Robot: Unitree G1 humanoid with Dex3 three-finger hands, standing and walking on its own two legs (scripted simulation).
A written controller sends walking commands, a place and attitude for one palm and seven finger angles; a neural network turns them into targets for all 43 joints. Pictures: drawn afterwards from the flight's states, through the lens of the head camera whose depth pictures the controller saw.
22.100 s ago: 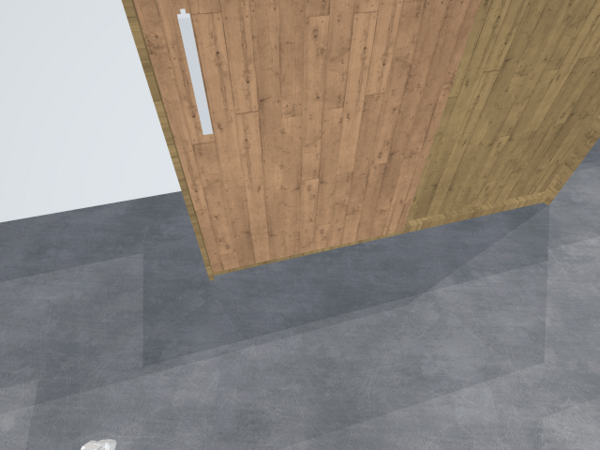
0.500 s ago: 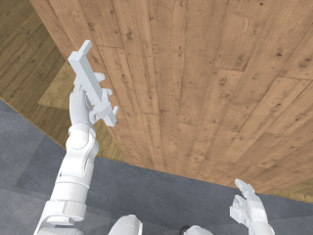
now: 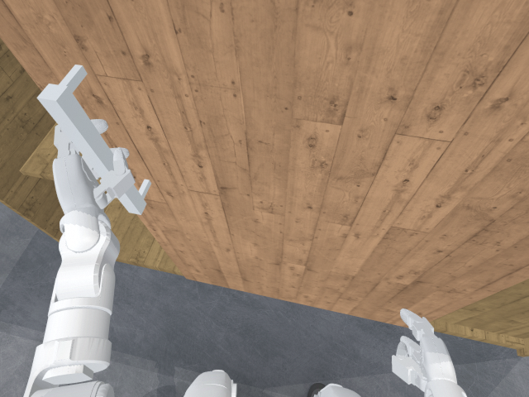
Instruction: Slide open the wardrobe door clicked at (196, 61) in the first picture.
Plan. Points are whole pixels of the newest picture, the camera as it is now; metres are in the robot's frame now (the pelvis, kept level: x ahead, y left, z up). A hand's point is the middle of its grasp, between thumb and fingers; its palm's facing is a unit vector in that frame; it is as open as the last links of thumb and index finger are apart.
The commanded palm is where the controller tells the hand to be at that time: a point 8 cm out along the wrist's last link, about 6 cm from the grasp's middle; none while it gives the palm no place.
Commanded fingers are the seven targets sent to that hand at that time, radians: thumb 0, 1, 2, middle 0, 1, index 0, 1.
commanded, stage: step sideways, sliding the door along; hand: left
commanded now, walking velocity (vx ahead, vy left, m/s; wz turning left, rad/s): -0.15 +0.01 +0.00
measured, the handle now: (112, 152) +0.41 +0.29 +0.08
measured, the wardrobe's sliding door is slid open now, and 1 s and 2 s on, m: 0.44 0.44 0.44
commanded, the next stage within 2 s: stop walking and hold the door there in 0.08 s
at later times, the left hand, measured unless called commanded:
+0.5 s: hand (116, 175) +0.37 +0.26 +0.09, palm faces +0.43 -0.87 -0.24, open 6.2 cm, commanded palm +0.33 +0.27 +0.09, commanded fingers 0.00 0.90 0.90 -0.45 -1.40 -0.45 -1.40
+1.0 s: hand (117, 175) +0.37 +0.26 +0.09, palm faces +0.41 -0.89 -0.21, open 6.3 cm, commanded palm +0.33 +0.27 +0.09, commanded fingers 0.00 0.90 0.90 -0.45 -1.40 -0.45 -1.40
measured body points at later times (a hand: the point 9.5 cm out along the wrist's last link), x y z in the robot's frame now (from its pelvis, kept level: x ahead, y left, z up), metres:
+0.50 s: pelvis +0.02 +0.01 -0.01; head +0.04 -0.01 +0.44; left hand +0.34 +0.31 +0.10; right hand +0.20 -0.26 -0.09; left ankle +0.05 +0.12 -0.74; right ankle +0.03 -0.14 -0.73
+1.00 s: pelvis +0.00 +0.01 +0.00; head -0.02 +0.01 +0.45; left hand +0.34 +0.30 +0.11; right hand +0.09 -0.28 -0.09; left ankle +0.05 +0.12 -0.73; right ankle +0.01 -0.10 -0.73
